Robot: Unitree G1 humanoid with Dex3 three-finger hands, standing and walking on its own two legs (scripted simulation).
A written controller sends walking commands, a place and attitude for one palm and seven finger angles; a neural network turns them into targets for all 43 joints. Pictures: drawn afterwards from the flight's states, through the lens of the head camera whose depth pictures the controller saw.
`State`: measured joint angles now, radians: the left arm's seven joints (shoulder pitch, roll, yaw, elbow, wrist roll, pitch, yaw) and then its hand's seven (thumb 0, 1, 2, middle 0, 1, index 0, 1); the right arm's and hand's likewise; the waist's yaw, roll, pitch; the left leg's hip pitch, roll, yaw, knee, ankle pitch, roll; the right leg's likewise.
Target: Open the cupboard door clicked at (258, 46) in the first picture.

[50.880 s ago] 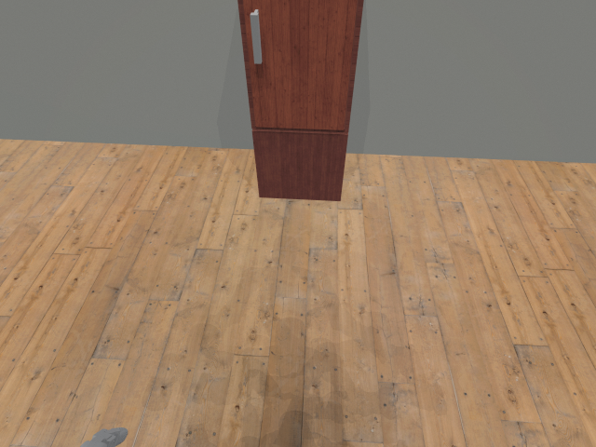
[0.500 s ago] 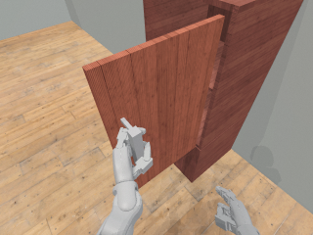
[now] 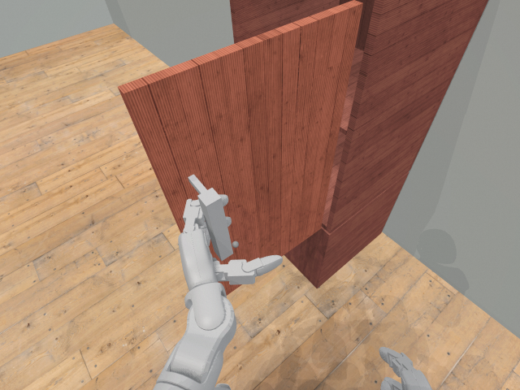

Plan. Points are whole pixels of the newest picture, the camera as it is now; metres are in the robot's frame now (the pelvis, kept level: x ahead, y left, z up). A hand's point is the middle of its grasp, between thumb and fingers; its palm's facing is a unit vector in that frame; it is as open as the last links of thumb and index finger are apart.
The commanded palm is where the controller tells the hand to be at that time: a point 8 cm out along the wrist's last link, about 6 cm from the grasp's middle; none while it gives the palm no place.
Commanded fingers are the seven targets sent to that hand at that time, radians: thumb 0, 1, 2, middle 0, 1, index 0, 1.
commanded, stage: open thumb and fingers to let go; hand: left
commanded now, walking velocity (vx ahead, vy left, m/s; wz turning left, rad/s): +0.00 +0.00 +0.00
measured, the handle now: (210, 218) +0.37 +0.09 +0.07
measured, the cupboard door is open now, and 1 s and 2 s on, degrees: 88 90 90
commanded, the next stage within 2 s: slide the hand sideways off the handle in 0.30 s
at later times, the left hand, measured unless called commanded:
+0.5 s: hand (231, 250) +0.31 +0.05 +0.07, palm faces +0.12 -0.99 -0.06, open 15.5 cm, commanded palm +0.28 +0.09 +0.07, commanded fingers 0.00 -0.50 0.30 -0.15 -0.30 -0.15 -0.30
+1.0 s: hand (208, 283) +0.26 +0.08 +0.06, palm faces -0.10 -1.00 +0.01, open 16.3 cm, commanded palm +0.24 +0.14 +0.07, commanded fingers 0.00 -0.50 0.30 -0.15 -0.30 -0.15 -0.30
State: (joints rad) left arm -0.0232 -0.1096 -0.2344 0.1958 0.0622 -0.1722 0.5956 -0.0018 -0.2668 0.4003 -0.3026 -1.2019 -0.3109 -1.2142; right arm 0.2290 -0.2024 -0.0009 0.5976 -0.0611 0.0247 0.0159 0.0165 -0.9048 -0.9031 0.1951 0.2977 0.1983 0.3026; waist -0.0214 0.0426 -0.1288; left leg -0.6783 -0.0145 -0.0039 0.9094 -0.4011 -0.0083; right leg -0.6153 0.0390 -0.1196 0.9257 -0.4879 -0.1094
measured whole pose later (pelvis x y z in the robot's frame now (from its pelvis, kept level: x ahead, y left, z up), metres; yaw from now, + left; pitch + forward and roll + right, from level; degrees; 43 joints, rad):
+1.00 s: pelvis +0.01 +0.04 +0.00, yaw -2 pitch +9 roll +0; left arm 0.24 0.05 -0.25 0.01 -0.03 -0.30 0.14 -0.02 -0.50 0.30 -0.14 -0.30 -0.15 -0.31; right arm 0.26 -0.21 0.02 0.45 -0.01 0.02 0.03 0.02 -0.90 -0.90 0.20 0.30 0.20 0.30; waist 0.00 0.04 -0.10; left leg -0.65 -0.02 0.05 0.93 -0.43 0.04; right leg -0.59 0.03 -0.07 0.93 -0.49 -0.06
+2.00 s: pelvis +0.01 +0.03 +0.00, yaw -1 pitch +7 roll -1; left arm 0.53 0.20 0.01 -0.29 -0.22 -0.23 -0.10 -0.01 -0.50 0.30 -0.16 -0.30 -0.15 -0.30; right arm 0.29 -0.24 0.04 0.45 0.03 -0.07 -0.05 0.02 -0.90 -0.90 0.20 0.30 0.20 0.30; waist 0.00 0.06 -0.14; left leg -0.62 -0.01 0.01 0.92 -0.43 0.03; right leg -0.54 0.05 -0.10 0.90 -0.48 -0.07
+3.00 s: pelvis +0.03 +0.05 +0.06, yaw -2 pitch -3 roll -1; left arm 0.48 0.36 0.34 -0.39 -0.08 -0.07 0.12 0.01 0.75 0.84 -0.21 -0.30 -0.20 -0.30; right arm 0.20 -0.24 0.03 0.61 0.00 -0.08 -0.06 0.02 -0.90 -0.90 0.20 0.30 0.20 0.30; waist 0.07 0.06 0.01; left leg -0.13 -0.05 0.04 0.43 -0.25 0.06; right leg -0.06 0.03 -0.04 0.39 -0.27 -0.03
